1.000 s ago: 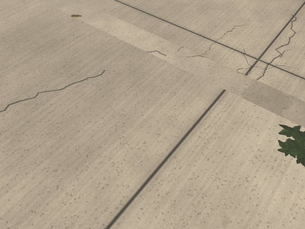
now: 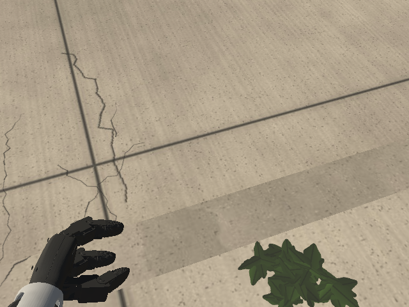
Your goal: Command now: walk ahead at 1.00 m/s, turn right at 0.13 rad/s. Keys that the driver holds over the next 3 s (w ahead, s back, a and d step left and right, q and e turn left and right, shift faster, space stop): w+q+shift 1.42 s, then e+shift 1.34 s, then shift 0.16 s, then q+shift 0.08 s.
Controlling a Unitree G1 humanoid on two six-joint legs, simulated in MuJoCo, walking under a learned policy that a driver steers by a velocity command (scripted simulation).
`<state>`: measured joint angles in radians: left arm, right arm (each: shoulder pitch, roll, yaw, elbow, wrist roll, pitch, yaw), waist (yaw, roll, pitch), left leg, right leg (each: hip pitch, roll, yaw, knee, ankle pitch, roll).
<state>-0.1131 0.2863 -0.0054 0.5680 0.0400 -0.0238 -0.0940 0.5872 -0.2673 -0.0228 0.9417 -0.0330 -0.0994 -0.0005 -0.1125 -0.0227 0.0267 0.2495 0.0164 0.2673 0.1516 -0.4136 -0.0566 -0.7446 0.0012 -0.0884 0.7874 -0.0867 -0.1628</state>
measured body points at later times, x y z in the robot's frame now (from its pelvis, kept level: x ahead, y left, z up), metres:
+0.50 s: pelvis +0.47 +0.06 -0.02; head +0.49 +0.06 +0.43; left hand +0.38 +0.32 -0.15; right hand +0.70 -0.16 -0.12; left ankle +0.61 +0.12 -0.72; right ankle +0.22 -0.07 -0.67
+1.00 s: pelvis +0.95 +0.18 -0.08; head +0.95 +0.18 +0.37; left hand +0.98 +0.53 -0.12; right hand +1.11 -0.11 -0.19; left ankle +0.63 +0.11 -0.68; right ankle +1.14 +0.16 -0.82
